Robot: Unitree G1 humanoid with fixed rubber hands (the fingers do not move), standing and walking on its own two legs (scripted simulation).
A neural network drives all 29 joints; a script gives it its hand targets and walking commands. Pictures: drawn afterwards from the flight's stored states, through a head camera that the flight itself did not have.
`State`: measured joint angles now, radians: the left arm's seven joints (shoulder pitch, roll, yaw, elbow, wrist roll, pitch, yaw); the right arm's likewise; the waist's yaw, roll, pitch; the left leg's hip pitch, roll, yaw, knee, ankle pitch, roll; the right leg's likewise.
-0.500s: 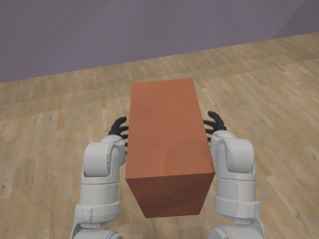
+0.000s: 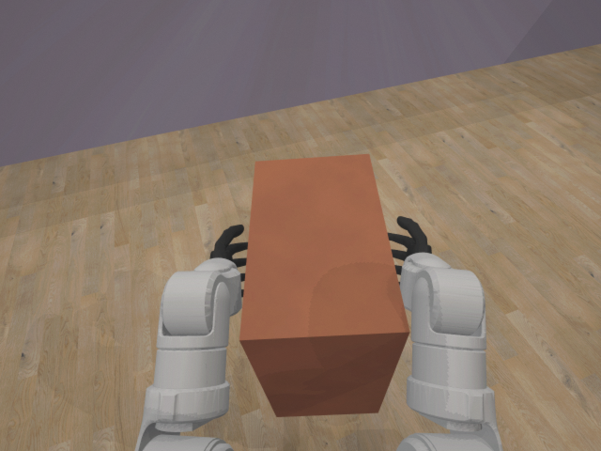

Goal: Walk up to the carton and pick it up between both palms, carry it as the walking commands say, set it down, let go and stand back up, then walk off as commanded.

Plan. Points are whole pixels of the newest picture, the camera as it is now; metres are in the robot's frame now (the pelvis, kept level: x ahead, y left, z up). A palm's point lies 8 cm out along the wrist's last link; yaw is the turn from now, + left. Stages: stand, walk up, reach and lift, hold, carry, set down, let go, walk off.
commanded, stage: carry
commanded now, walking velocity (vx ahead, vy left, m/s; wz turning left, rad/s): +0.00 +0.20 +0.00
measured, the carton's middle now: (320, 293) +0.31 -0.01 +0.04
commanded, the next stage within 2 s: none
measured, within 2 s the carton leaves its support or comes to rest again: neither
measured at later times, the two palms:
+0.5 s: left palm (165, 308) +0.26 +0.18 +0.09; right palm (367, 300) +0.27 -0.06 +0.10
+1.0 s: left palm (110, 319) +0.24 +0.24 +0.09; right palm (315, 313) +0.25 +0.00 +0.11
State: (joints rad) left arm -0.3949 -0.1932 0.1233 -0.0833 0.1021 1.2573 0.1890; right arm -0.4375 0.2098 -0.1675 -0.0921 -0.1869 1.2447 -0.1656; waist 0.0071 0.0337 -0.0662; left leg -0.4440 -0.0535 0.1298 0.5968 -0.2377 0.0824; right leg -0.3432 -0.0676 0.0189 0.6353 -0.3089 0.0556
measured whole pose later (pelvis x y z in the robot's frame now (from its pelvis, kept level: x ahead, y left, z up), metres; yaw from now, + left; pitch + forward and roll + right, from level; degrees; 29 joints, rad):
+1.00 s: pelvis -0.06 +0.13 +0.00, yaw -1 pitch +3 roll -2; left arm -0.39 -0.19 0.11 -0.11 0.10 1.25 0.20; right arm -0.43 0.20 -0.16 -0.12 -0.19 1.23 -0.15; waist 0.00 0.03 -0.07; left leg -0.46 -0.04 0.18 0.55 -0.15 0.13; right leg -0.33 -0.09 -0.02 0.63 -0.42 0.08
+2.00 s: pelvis -0.15 +0.28 +0.00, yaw -1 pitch +2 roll -1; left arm -0.39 -0.19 0.10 -0.13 0.10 1.26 0.20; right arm -0.42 0.20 -0.15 -0.13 -0.19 1.23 -0.15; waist 0.00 0.02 -0.05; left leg -0.42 0.00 0.14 0.57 -0.18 0.09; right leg -0.34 -0.09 -0.06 0.73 -0.51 0.07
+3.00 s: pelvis -0.24 +0.41 +0.00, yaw -1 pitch +2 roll +0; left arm -0.38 -0.19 0.09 -0.15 0.10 1.26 0.20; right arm -0.41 0.20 -0.13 -0.15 -0.18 1.23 -0.15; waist 0.00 0.00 -0.03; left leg -0.42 0.01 0.13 0.58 -0.21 0.06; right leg -0.35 -0.09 -0.04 0.62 -0.37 0.07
